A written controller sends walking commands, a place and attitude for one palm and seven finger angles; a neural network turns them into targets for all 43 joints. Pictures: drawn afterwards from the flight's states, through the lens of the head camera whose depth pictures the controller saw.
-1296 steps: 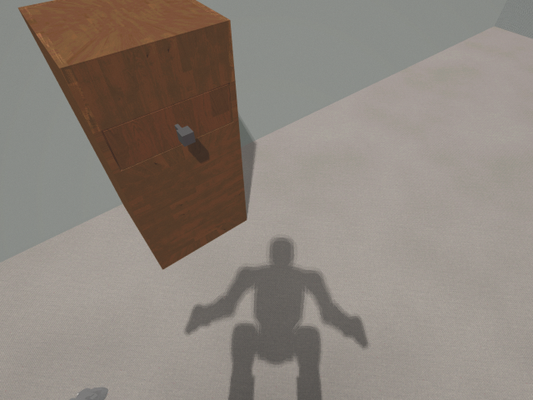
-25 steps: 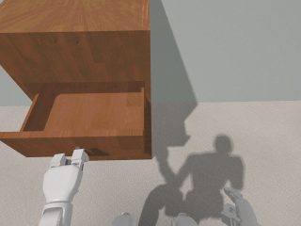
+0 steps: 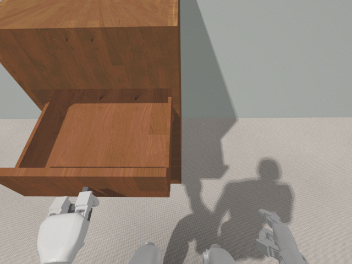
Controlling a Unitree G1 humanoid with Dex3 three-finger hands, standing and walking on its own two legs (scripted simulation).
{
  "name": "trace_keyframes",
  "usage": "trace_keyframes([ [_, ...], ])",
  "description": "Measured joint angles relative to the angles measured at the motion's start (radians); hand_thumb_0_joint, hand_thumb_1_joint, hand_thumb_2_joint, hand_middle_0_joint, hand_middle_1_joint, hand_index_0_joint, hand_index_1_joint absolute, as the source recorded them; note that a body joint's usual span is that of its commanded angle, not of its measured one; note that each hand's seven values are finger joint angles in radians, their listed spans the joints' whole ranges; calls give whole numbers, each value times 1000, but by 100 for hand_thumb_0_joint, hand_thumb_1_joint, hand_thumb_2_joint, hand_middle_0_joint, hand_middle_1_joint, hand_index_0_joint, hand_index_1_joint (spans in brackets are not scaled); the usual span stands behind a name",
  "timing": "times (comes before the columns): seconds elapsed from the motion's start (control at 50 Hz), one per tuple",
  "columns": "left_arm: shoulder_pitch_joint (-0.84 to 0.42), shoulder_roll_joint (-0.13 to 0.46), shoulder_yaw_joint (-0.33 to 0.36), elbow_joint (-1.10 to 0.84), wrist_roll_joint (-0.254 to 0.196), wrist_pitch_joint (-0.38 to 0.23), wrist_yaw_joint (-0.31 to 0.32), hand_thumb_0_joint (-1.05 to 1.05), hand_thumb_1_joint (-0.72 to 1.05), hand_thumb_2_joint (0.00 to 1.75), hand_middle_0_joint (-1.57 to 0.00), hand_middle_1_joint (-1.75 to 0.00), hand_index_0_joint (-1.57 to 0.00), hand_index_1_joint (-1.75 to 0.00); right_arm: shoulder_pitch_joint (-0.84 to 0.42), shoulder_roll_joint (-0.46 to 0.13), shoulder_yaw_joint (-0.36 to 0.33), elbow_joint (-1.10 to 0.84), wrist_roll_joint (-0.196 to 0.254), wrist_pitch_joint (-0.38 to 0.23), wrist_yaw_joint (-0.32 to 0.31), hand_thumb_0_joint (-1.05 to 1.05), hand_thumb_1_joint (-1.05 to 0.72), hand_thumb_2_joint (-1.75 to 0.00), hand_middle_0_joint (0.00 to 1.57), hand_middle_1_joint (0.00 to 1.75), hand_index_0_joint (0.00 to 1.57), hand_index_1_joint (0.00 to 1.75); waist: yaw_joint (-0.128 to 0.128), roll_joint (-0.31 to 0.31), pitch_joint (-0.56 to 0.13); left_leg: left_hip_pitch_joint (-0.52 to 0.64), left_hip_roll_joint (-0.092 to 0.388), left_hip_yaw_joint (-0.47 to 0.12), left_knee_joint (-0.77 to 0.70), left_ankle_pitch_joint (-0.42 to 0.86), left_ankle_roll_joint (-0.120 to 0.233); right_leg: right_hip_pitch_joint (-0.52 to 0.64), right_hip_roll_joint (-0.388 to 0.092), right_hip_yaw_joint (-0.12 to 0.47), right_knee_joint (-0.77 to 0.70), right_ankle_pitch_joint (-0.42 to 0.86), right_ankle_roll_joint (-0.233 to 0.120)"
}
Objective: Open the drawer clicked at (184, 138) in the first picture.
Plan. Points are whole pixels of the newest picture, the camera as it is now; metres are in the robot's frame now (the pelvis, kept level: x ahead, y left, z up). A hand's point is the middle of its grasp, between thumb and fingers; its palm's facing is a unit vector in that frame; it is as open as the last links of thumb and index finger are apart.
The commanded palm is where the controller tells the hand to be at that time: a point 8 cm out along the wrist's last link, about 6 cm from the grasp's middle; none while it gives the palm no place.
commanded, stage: pull the drawer open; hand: left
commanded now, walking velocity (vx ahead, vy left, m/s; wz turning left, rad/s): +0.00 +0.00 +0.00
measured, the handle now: (81, 205) +0.25 +0.24 -0.02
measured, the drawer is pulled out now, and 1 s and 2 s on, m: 0.26 0.30 0.30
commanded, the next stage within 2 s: open the thumb to release the handle in 0.52 s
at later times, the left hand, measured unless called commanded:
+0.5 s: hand (71, 259) +0.14 +0.23 -0.04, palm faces -0.10 -0.10 -0.99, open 7.4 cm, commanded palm +0.09 +0.24 +0.02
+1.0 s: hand (71, 257) +0.14 +0.23 -0.03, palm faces -0.07 -0.09 -0.99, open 10.0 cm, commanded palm +0.12 +0.23 +0.02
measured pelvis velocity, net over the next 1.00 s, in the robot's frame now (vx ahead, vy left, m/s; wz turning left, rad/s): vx -0.01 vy -0.01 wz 0.02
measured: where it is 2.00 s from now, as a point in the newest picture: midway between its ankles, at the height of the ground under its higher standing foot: outside the picture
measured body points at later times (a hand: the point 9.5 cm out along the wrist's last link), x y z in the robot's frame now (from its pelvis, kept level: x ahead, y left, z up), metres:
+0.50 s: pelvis -0.01 -0.01 -0.01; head +0.07 -0.03 +0.43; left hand +0.14 +0.23 +0.02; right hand +0.22 -0.22 -0.12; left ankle +0.00 +0.12 -0.64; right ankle +0.01 -0.10 -0.64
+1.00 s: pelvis -0.01 -0.01 -0.01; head +0.07 -0.03 +0.43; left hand +0.14 +0.23 +0.02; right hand +0.20 -0.22 -0.12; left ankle +0.00 +0.12 -0.64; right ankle +0.01 -0.10 -0.64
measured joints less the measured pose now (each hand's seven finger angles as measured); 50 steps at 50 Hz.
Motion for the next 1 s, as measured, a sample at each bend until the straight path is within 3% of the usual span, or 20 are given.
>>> trace_keyframes([
  [0.42,151,20,39,-104,-11,-92,-7,6,58,66,-42,-135,-24,-131,-14,4,-3,-23,-14,5,9,1,-90,-90,20,30,20,30,24,-3,-9,-57,-2,-7,51,-9,-8,-59,-2,-6,58,-15,-9],
  [0.62,181,16,60,-125,-31,-99,-43,7,59,66,-42,-135,-22,-129,-24,25,2,-30,-13,10,15,1,-90,-90,20,30,20,30,18,-3,-16,-57,3,1,51,-13,-10,-66,3,1,63,-17,-12],
  [0.72,158,22,47,-119,-16,-108,-17,6,56,70,-41,-135,-24,-129,-9,2,-4,-33,-26,-8,14,1,-90,-90,20,30,20,30,27,10,-22,-91,-7,-15,70,-13,-9,-88,-6,-14,75,-22,-10],
  [0.86,130,14,26,-127,-21,-75,-14,3,44,69,-39,-132,-31,-128,-1,-12,-10,-27,-20,-6,11,1,-90,-90,20,30,20,30,37,17,-18,-101,-13,-18,81,-12,-7,-96,-13,-17,87,-24,-8],
  [1.0,116,13,13,-109,-30,-46,-19,1,11,56,-36,-127,-33,-125,13,-4,0,-31,-10,-8,2,1,-90,-90,20,30,20,30,31,19,-15,-77,-12,-22,56,2,-9,-71,-11,-21,61,-11,-10],
])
